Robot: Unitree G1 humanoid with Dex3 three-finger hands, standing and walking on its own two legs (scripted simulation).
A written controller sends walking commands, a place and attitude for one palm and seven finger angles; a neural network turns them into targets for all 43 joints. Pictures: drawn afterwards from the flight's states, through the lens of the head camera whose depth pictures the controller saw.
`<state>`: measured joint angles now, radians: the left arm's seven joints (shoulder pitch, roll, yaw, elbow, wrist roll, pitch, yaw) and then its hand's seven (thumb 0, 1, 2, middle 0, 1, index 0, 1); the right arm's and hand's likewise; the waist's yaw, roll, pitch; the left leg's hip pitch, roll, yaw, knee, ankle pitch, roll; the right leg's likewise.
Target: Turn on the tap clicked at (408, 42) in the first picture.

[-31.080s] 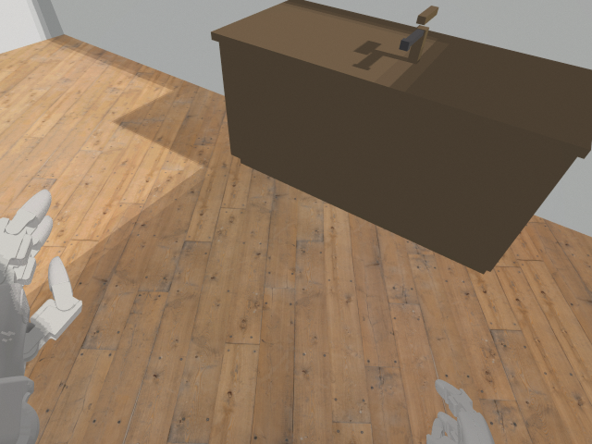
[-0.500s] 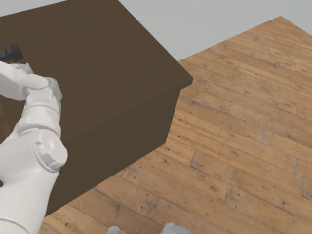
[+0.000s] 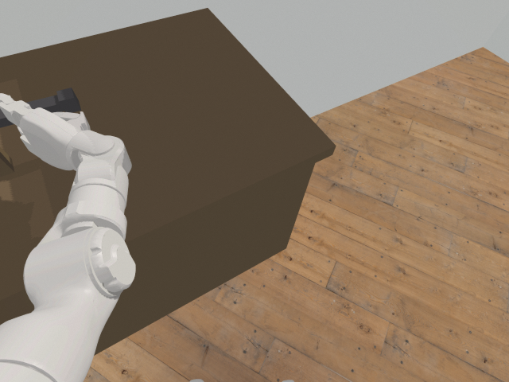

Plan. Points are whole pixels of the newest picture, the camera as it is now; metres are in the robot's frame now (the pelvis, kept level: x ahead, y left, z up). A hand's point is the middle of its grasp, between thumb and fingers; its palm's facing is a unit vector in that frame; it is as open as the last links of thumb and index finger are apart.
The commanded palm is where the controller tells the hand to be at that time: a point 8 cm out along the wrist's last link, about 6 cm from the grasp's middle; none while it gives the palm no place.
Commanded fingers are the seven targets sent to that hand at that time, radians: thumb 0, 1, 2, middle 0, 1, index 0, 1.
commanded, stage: lift the hand up off the lever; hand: left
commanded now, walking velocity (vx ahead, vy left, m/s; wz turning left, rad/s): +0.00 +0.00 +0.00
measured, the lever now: (69, 100) +0.59 +0.27 +0.08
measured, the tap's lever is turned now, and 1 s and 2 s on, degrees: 86 86 86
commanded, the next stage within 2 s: draw the hand back beside the body in 1.58 s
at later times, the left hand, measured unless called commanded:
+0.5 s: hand (74, 116) +0.50 +0.23 +0.13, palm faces +0.85 -0.51 -0.16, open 7.8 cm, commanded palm +0.45 +0.23 +0.13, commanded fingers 0.00 0.90 0.90 -0.15 -0.15 -0.15 -0.15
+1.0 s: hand (66, 110) +0.49 +0.23 +0.15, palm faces +0.84 -0.52 -0.15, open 7.8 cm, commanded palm +0.44 +0.23 +0.15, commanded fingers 0.00 0.90 0.90 -0.15 -0.15 -0.15 -0.15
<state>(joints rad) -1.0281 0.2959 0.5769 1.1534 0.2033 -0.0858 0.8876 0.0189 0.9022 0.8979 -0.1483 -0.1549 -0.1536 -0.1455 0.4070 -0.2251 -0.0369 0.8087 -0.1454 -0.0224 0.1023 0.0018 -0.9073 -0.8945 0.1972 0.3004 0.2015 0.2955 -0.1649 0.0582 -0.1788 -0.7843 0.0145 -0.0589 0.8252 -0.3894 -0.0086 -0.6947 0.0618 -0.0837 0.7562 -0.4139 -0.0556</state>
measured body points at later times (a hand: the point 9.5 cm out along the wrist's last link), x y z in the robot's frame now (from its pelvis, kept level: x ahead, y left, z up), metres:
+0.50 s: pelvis -0.01 -0.01 +0.01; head +0.07 -0.01 +0.45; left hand +0.45 +0.25 +0.14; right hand -0.03 -0.26 -0.13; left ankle -0.01 +0.12 -0.70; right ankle -0.04 -0.09 -0.70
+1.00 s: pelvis -0.01 -0.01 +0.01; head +0.05 -0.01 +0.46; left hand +0.44 +0.25 +0.16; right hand -0.02 -0.26 -0.13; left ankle -0.01 +0.12 -0.70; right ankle -0.04 -0.09 -0.70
